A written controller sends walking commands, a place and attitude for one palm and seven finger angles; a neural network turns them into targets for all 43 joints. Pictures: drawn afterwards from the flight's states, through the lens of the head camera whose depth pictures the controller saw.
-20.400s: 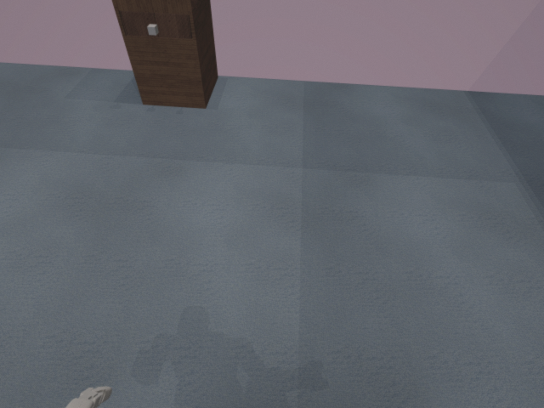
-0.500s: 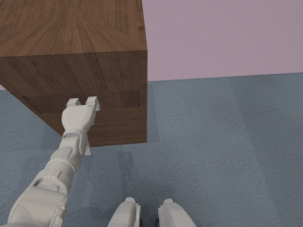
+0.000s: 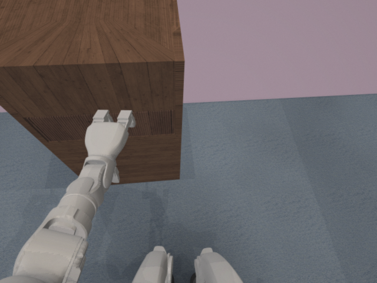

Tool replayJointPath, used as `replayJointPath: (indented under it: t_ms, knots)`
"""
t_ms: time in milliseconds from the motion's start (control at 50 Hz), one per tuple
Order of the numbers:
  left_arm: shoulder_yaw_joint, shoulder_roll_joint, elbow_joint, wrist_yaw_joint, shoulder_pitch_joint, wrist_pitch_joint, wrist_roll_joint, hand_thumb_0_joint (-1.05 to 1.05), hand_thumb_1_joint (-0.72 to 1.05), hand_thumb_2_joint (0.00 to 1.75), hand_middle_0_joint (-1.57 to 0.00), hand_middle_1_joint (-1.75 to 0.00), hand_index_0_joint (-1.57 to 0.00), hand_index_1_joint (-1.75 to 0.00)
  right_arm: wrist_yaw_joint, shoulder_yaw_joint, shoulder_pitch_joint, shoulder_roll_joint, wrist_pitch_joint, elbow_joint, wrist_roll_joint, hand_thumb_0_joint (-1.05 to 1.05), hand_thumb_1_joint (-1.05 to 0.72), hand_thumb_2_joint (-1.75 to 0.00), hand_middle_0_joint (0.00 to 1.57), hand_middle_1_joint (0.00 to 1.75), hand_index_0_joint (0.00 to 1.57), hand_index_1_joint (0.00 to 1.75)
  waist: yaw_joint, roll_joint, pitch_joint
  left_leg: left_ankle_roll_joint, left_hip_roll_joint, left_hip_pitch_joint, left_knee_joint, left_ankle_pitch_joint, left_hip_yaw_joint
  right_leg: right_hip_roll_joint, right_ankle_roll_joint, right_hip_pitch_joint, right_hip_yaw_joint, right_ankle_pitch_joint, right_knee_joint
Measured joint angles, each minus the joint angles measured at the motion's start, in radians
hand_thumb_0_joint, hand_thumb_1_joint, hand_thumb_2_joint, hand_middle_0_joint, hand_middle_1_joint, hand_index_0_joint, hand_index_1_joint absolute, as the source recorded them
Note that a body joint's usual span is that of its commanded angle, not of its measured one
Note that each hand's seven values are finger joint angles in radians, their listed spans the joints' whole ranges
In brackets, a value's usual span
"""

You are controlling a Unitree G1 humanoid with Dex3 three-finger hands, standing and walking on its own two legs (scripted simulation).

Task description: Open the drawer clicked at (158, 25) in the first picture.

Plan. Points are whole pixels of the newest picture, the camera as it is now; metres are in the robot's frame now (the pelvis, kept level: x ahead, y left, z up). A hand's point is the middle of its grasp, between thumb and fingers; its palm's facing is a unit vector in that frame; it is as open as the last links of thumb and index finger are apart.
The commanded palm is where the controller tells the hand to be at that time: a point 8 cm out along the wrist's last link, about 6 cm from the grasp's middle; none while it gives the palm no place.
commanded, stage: lower the fingers behind the handle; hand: left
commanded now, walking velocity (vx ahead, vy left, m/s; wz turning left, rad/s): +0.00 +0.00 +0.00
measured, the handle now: (107, 139) +0.50 +0.22 -0.14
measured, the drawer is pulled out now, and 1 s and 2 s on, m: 0.00 0.00 0.00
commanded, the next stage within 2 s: close the thumb around the handle in 1.66 s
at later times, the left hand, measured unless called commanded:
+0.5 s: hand (107, 145) +0.45 +0.20 -0.09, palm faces +0.03 -0.04 -1.00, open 13.8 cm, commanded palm +0.43 +0.19 -0.04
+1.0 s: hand (105, 156) +0.44 +0.22 -0.13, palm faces -0.06 -0.04 -1.00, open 14.0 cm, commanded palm +0.43 +0.20 -0.07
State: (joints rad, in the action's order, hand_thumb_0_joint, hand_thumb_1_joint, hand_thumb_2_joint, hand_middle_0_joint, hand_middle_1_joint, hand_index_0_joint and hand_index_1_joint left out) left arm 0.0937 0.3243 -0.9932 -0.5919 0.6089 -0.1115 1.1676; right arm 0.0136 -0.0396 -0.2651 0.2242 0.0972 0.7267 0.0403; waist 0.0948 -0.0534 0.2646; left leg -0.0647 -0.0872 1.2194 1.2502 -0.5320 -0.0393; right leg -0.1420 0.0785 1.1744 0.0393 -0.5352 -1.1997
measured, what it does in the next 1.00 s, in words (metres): stands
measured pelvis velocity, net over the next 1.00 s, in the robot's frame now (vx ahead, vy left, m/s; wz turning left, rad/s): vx -0.01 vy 0.00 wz -0.04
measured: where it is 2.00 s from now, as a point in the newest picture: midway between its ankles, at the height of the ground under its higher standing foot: outside the picture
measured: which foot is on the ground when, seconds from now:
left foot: down 0.00-1.00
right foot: down 0.00-1.00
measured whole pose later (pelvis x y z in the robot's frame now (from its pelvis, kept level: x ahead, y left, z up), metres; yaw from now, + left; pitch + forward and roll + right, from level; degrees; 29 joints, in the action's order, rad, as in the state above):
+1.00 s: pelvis -0.01 +0.00 -0.05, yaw -2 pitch +35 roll -4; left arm 0.01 0.41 -1.07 -0.63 0.67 -0.06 1.15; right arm -0.03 -0.04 -0.24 0.25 0.08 0.72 0.06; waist 0.09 -0.06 0.25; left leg -0.07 -0.07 1.45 1.46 -0.61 -0.02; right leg -0.16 0.08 1.41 0.06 -0.60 -1.40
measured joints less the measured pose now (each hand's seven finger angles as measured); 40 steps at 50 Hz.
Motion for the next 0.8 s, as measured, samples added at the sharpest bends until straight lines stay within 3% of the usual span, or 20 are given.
replayJointPath:
  t_ms: [40, 100, 140, 200, 260, 320, 360, 420, 480, 560, 600, 660, 740, 800]
  knots:
    - [-0.036, 0.008, -0.023, -0.068, 0.039, 0.028, 0.02, 0.0, -0.49, 0.3, -0.33, -1.2, -0.32, -1.2, -0.008, -0.002, 0.019, 0.005, 0.007, -0.002, 0.01, 0.01, -0.91, -0.9, 0.2, 0.3, 0.21, 0.3, 0.013, -0.005, 0.002, 0.0, 0.003, 0.029, 0.028, -0.009, 0.002, -0.003, 0.0, 0.029, 0.002, -0.007, -0.026]
    - [-0.076, 0.024, -0.087, -0.132, 0.1, 0.136, 0.005, 0.0, -0.49, 0.3, -0.32, -1.2, -0.32, -1.2, -0.024, -0.002, 0.045, 0.01, 0.017, -0.01, 0.013, 0.01, -0.91, -0.9, 0.2, 0.3, 0.2, 0.3, 0.022, -0.009, -0.013, -0.003, 0.008, 0.052, 0.046, -0.011, 0.015, -0.007, -0.003, 0.058, -0.006, -0.007, -0.05]
    - [-0.076, 0.034, -0.14, -0.122, 0.126, 0.218, -0.025, 0.0, -0.49, 0.3, -0.32, -1.2, -0.32, -1.2, -0.034, 0.002, 0.053, 0.011, 0.021, -0.014, 0.004, 0.01, -0.91, -0.9, 0.2, 0.3, 0.2, 0.3, 0.02, -0.011, -0.028, -0.005, 0.009, 0.051, 0.038, -0.005, 0.024, -0.007, -0.006, 0.06, -0.015, -0.001, -0.048]
    - [-0.05, 0.043, -0.186, -0.03, 0.124, 0.287, -0.081, 0.0, -0.49, 0.3, -0.32, -1.2, -0.31, -1.2, -0.036, 0.014, 0.045, 0.008, 0.02, -0.019, -0.015, 0.01, -0.91, -0.9, 0.2, 0.3, 0.2, 0.3, 0.013, -0.009, -0.046, -0.005, 0.009, 0.031, 0.006, 0.01, 0.032, -0.005, -0.01, 0.045, -0.028, 0.013, -0.024]
    - [-0.024, 0.046, -0.16, 0.09, 0.084, 0.246, -0.134, 0.0, -0.49, 0.3, -0.32, -1.2, -0.32, -1.2, -0.023, 0.021, 0.017, 0.001, 0.003, -0.018, -0.023, 0.01, -0.91, -0.9, 0.2, 0.3, 0.2, 0.3, 0.007, -0.004, -0.046, -0.005, 0.007, 0.013, -0.02, 0.02, 0.028, -0.003, -0.009, 0.026, -0.027, 0.021, 0.001]
    - [-0.021, 0.055, -0.099, 0.154, 0.037, 0.124, -0.12, 0.0, -0.49, 0.3, -0.32, -1.2, -0.32, -1.2, -0.003, 0.024, -0.013, -0.002, -0.015, -0.011, -0.023, 0.01, -0.91, -0.9, 0.2, 0.3, 0.21, 0.3, 0.004, 0.006, -0.025, -0.003, 0.007, 0.018, -0.012, 0.012, 0.019, -0.005, -0.004, 0.027, -0.018, 0.014, 0.0]
    - [-0.02, 0.066, -0.069, 0.143, 0.024, 0.045, -0.075, 0.0, -0.49, 0.3, -0.32, -1.2, -0.32, -1.2, 0.006, 0.02, -0.023, 0.001, -0.024, -0.005, -0.018, 0.01, -0.91, -0.9, 0.2, 0.3, 0.21, 0.3, 0.007, 0.006, -0.011, -0.001, 0.008, 0.038, 0.014, -0.001, 0.01, -0.006, 0.0, 0.042, -0.006, 0.002, -0.018]
    - [-0.044, 0.081, -0.04, 0.064, 0.03, -0.03, -0.004, 0.0, -0.49, 0.3, -0.32, -1.2, -0.32, -1.2, 0.004, 0.008, -0.019, 0.014, -0.023, -0.004, -0.002, 0.01, -0.91, -0.9, 0.2, 0.3, 0.21, 0.3, 0.013, -0.002, 0.003, 0.0, 0.01, 0.092, 0.073, -0.025, 0.001, -0.01, 0.003, 0.091, 0.011, -0.018, -0.065]
    - [-0.072, 0.079, -0.054, -0.042, 0.068, -0.008, 0.023, 0.0, -0.49, 0.3, -0.32, -1.2, -0.32, -1.2, -0.014, -0.009, 0.003, 0.026, -0.014, -0.004, 0.013, 0.01, -0.91, -0.9, 0.2, 0.3, 0.21, 0.3, 0.013, -0.012, 0.001, 0.0, 0.011, 0.152, 0.13, -0.042, 0.003, -0.011, 0.001, 0.15, 0.019, -0.035, -0.118]
    - [-0.099, 0.057, -0.11, -0.108, 0.12, 0.113, -0.011, 0.0, -0.49, 0.3, -0.32, -1.2, -0.32, -1.2, -0.043, -0.015, 0.038, 0.026, -0.001, -0.005, 0.015, 0.01, -0.91, -0.9, 0.2, 0.3, 0.2, 0.3, 0.012, -0.012, -0.025, -0.006, 0.012, 0.196, 0.161, -0.045, 0.018, -0.01, -0.006, 0.199, 0.011, -0.04, -0.159]
    - [-0.096, 0.046, -0.117, -0.089, 0.124, 0.164, -0.032, 0.0, -0.49, 0.3, -0.32, -1.2, -0.32, -1.2, -0.05, -0.01, 0.048, 0.019, 0.004, -0.007, 0.01, 0.01, -0.91, -0.9, 0.2, 0.3, 0.2, 0.3, 0.009, -0.01, -0.037, -0.007, 0.013, 0.199, 0.157, -0.041, 0.025, -0.01, -0.008, 0.205, 0.005, -0.036, -0.159]
    - [-0.084, 0.036, -0.093, -0.03, 0.103, 0.19, -0.056, 0.0, -0.49, 0.3, -0.31, -1.19, -0.32, -1.2, -0.048, 0.0, 0.048, 0.004, 0.006, -0.008, 0.002, 0.01, -0.91, -0.9, 0.2, 0.3, 0.2, 0.3, 0.006, -0.008, -0.04, -0.006, 0.013, 0.185, 0.137, -0.033, 0.028, -0.009, -0.009, 0.194, -0.001, -0.028, -0.144]
    - [-0.08, 0.057, -0.092, 0.043, 0.079, 0.16, -0.066, 0.0, -0.49, 0.3, -0.28, -1.17, -0.3, -1.14, -0.033, 0.016, 0.032, -0.016, -0.004, -0.005, -0.002, 0.01, -0.91, -0.9, 0.2, 0.3, 0.21, 0.3, 0.014, -0.001, -0.026, -0.004, 0.015, 0.154, 0.113, -0.031, 0.026, -0.012, -0.005, 0.164, -0.004, -0.025, -0.119]
    - [-0.081, 0.077, -0.102, 0.049, 0.061, 0.115, -0.052, 0.0, -0.49, 0.3, -0.29, -1.17, -0.29, -1.12, -0.026, 0.024, 0.016, -0.016, -0.014, -0.008, 0.001, 0.01, -0.91, -0.9, 0.2, 0.3, 0.21, 0.3, 0.018, 0.001, -0.011, -0.003, 0.019, 0.147, 0.117, -0.041, 0.021, -0.017, -0.001, 0.155, 0.0, -0.03, -0.117]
